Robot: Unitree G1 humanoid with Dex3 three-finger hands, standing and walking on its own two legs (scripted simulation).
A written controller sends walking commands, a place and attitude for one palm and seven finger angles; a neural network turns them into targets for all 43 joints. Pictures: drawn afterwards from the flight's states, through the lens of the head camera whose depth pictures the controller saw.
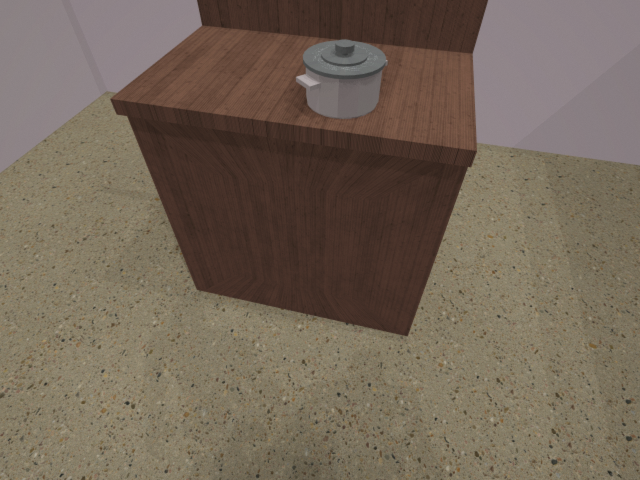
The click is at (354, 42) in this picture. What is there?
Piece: lid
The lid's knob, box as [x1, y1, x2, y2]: [335, 39, 354, 53]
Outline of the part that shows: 336,41 336,51 342,53 353,51 354,43 352,41 345,39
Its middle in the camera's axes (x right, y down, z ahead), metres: +0.05 -0.40 +0.81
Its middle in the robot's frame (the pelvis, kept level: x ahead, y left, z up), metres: +0.89 +0.00 +0.15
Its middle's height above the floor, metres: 0.93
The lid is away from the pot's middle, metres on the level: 0.00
